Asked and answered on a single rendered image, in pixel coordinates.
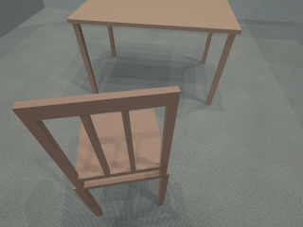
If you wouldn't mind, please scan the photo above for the table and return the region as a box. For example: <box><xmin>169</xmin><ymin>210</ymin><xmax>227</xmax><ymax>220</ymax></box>
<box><xmin>66</xmin><ymin>0</ymin><xmax>241</xmax><ymax>106</ymax></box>

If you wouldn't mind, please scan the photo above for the chair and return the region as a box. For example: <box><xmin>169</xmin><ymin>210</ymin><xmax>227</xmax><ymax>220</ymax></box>
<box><xmin>12</xmin><ymin>86</ymin><xmax>181</xmax><ymax>217</ymax></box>

